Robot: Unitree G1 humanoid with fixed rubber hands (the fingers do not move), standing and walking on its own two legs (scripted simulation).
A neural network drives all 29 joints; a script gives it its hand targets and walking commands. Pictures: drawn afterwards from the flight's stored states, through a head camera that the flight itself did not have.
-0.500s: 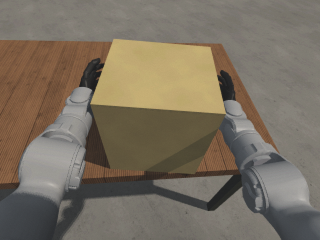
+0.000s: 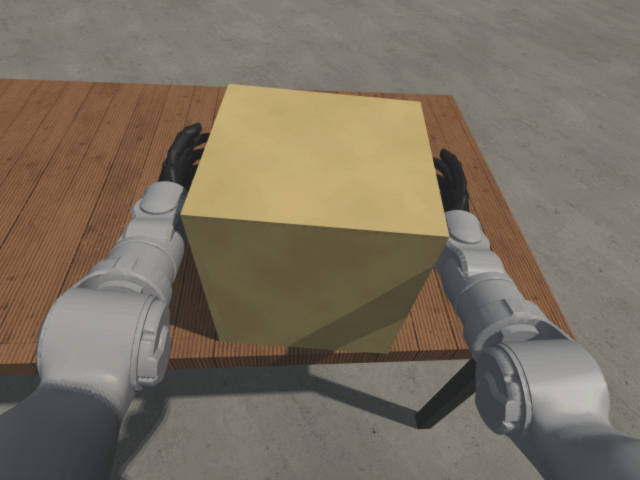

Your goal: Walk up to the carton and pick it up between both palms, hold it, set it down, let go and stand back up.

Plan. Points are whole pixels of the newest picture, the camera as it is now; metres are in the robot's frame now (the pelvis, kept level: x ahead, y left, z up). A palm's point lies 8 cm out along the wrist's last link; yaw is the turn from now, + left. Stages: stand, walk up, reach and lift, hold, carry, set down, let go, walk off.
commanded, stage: reach and lift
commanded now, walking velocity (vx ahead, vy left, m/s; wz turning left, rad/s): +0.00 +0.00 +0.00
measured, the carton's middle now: (314, 229) +0.46 -0.01 +0.05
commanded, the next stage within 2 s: none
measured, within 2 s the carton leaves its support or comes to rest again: leaves its support in 0.82 s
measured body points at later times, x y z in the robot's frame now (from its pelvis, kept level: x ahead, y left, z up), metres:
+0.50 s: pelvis +0.02 +0.00 +0.01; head +0.06 +0.03 +0.46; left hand +0.49 +0.17 +0.12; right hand +0.44 -0.18 +0.11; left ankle +0.00 +0.10 -0.74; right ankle +0.01 -0.13 -0.74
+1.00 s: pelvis +0.03 +0.00 +0.01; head +0.05 +0.03 +0.46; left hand +0.47 +0.17 +0.12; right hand +0.42 -0.18 +0.12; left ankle +0.00 +0.10 -0.74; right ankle +0.01 -0.13 -0.74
